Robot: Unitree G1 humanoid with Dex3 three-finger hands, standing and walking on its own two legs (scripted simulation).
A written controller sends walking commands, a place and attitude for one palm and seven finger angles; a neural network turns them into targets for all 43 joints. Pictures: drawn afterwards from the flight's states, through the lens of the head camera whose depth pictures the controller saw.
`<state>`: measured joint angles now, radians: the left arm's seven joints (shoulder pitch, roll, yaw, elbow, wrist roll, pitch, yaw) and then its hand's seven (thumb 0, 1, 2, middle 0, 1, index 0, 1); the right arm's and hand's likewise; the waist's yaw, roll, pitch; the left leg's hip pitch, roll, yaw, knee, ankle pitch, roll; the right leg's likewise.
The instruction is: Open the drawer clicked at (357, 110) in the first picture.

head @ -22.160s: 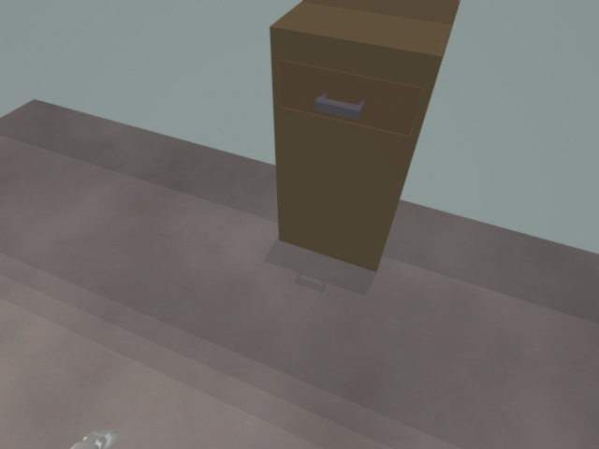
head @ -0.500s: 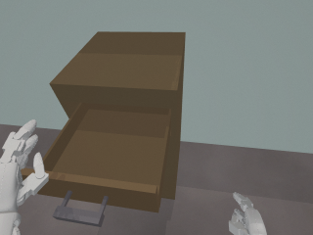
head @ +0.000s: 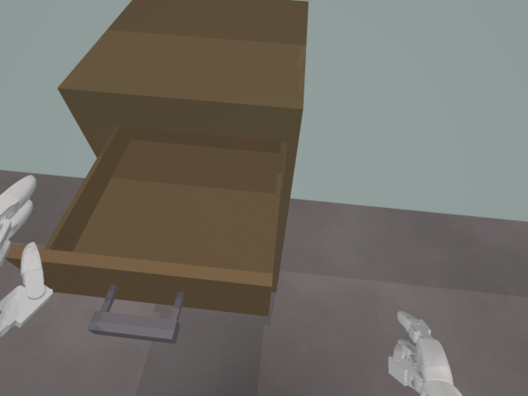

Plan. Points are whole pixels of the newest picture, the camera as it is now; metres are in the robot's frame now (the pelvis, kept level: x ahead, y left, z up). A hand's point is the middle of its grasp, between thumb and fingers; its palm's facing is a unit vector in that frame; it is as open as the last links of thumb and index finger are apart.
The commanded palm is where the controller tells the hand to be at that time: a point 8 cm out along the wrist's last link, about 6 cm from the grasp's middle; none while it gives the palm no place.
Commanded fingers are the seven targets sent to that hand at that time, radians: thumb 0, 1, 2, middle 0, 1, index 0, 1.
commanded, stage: step back with the hand held close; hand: left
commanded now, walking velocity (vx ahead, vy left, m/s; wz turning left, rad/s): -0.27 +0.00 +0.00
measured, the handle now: (140, 311) +0.24 +0.21 -0.04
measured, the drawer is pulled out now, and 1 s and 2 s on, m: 0.29 0.29 0.29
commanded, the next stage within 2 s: stop stepping back and stand still in 0.92 s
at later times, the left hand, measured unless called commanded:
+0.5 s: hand out of the picture +0.15 +0.25 +0.17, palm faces +0.35 -0.81 -0.48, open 7.4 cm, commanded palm +0.08 +0.29 +0.18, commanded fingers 0.00 0.90 0.90 -0.20 -0.30 -0.20 -0.30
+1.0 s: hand out of the picture +0.05 +0.19 +0.15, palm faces +0.26 -0.83 -0.49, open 7.4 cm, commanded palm -0.02 +0.24 +0.18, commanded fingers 0.00 0.90 0.90 -0.20 -0.30 -0.20 -0.30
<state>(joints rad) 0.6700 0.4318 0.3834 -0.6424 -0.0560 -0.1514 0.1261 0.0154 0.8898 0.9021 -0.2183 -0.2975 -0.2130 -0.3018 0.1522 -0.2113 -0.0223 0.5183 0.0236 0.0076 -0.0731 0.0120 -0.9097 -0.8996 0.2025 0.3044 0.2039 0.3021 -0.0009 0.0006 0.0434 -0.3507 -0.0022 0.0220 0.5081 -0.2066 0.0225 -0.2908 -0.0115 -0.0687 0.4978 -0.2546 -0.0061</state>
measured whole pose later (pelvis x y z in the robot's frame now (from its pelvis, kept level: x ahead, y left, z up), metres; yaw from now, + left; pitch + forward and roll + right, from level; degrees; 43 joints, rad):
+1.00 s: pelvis -0.16 -0.04 +0.00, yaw -1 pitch +3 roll +0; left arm 0.63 0.42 0.39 -0.64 -0.06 -0.18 0.13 0.01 0.89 0.90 -0.22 -0.30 -0.21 -0.30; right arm 0.11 -0.19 -0.03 0.57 0.01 -0.08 -0.05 0.01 -0.91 -0.90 0.20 0.30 0.20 0.30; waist -0.01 -0.04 0.07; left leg -0.38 0.01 0.03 0.47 -0.15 0.01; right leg -0.38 0.01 -0.03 0.74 -0.45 0.00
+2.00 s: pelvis -0.28 -0.08 -0.01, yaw +7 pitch +0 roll +0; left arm 0.30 0.27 0.13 0.23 0.04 -0.01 0.03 0.00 0.90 0.90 -0.20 -0.29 -0.20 -0.30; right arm 0.21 -0.22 -0.02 0.77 -0.02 -0.02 0.01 0.01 -0.91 -0.90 0.20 0.30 0.21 0.30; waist 0.00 0.05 -0.04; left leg -0.32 0.00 0.00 0.66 -0.33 0.00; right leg -0.34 -0.01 -0.09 0.66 -0.32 -0.05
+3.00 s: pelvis -0.27 -0.08 +0.01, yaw +4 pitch -2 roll +0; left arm 0.29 0.12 0.02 1.13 0.01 0.00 0.03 0.01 0.92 0.90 -0.20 -0.29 -0.20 -0.30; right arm 0.34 -0.10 -0.01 1.11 -0.01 0.01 -0.04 0.00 -0.91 -0.90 0.20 0.30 0.20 0.30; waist -0.01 0.02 0.05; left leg -0.16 0.02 0.04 0.42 -0.23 0.00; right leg -0.20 0.02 -0.04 0.42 -0.19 -0.04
